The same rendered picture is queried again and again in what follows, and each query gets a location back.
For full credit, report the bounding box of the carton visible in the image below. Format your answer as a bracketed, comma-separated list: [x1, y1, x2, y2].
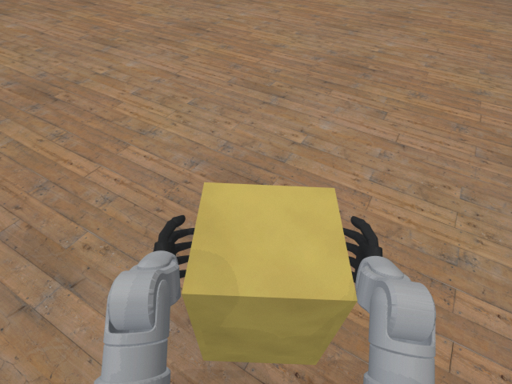
[182, 182, 358, 365]

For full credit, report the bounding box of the robot left hand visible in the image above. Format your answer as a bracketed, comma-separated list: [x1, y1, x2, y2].
[153, 215, 194, 278]

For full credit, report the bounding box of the right robot forearm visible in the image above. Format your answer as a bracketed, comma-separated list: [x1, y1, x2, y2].
[355, 256, 436, 384]

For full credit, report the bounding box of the left robot forearm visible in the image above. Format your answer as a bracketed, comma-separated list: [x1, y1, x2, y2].
[94, 250, 181, 384]

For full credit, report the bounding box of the robot right hand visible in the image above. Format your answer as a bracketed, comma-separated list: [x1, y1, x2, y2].
[343, 216, 382, 283]

